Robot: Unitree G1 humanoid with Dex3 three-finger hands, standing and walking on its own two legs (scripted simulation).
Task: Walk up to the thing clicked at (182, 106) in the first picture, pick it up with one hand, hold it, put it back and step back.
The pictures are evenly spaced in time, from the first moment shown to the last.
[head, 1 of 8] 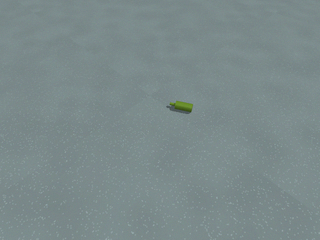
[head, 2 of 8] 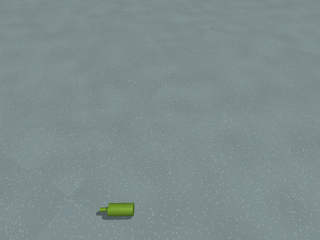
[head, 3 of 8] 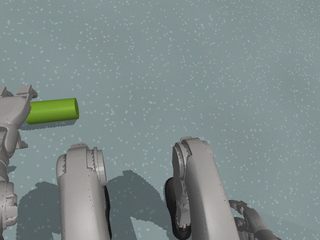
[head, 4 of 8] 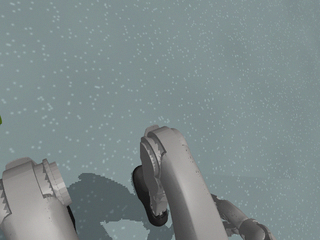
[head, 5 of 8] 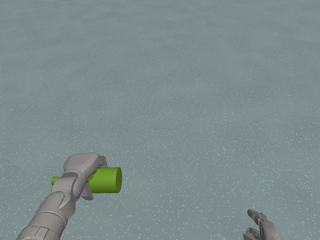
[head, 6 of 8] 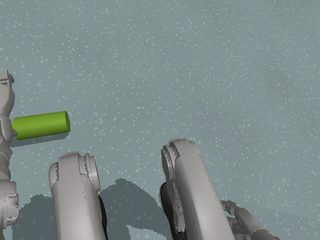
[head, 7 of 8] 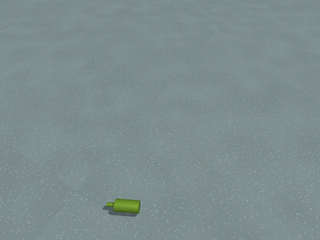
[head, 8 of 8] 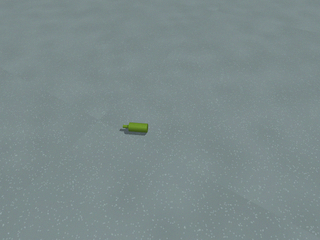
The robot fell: no
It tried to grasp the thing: yes
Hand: left
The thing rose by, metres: 0.68
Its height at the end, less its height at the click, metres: +0.00
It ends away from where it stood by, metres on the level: 0.01
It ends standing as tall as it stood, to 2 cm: yes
